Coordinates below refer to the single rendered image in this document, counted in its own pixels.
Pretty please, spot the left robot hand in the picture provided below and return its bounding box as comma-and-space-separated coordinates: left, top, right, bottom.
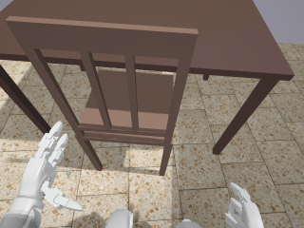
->
19, 121, 84, 212

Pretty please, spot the table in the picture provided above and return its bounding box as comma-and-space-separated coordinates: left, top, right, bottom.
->
0, 0, 295, 155

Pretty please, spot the left robot shin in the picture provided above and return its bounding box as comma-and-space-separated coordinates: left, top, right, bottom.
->
118, 205, 127, 210

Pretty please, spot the left robot forearm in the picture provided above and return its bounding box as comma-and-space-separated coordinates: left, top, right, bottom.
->
0, 196, 45, 228

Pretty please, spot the chair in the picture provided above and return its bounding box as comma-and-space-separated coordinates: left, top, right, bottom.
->
5, 16, 199, 176

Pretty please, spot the right robot hand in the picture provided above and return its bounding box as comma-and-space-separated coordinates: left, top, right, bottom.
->
225, 182, 264, 228

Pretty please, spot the left robot thigh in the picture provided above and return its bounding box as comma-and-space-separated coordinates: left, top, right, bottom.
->
104, 209, 134, 228

